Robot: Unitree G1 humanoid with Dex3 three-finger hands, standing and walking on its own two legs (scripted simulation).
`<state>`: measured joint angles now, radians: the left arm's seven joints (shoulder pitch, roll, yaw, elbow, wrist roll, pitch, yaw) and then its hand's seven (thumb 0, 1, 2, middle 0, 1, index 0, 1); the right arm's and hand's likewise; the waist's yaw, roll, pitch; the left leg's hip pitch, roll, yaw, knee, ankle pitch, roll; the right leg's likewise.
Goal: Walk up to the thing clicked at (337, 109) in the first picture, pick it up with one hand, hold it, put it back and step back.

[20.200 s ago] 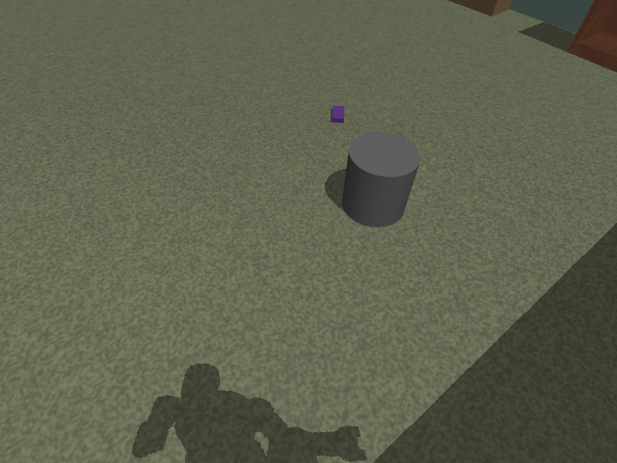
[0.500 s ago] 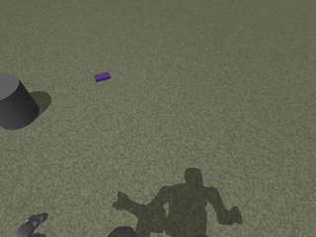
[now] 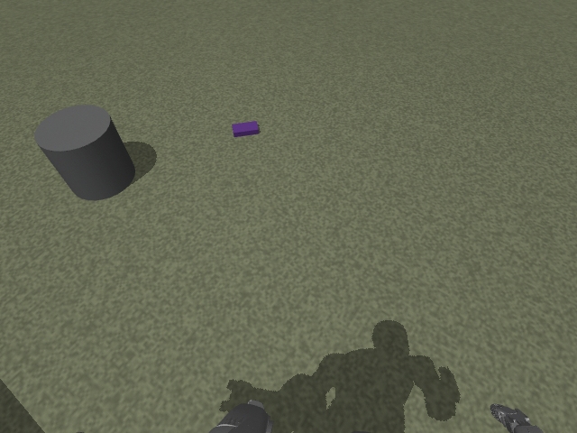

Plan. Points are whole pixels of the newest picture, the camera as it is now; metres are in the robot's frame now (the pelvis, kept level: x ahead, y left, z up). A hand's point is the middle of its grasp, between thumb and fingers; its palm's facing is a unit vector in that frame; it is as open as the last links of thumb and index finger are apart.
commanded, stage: walk up
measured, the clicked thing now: (245, 129) +1.54 +0.29 -0.73
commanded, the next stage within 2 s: stand in 1.34 s
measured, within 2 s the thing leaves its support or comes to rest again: neither
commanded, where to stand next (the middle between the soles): +0.07 +0.00 m, yaw +3 degrees
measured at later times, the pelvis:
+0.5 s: pelvis +0.00 -0.01 +0.01, yaw +5 degrees
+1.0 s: pelvis +0.02 -0.01 +0.03, yaw +6 degrees
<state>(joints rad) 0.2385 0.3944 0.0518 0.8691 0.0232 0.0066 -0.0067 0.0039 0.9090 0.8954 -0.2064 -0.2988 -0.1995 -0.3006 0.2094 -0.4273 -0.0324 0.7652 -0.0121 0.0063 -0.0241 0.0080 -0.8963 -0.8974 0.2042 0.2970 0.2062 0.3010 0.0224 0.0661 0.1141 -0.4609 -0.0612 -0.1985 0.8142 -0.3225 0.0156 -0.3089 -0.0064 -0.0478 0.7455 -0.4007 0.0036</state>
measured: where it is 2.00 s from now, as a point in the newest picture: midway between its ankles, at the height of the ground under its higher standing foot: outside the picture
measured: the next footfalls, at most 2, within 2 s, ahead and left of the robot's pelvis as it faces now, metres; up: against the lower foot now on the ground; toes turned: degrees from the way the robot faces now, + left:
left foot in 0.26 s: +0.05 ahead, +0.12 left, +0.00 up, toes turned +3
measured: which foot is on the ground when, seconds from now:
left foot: up 0.00-0.24, down 0.26-1.00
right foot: down 0.00-1.00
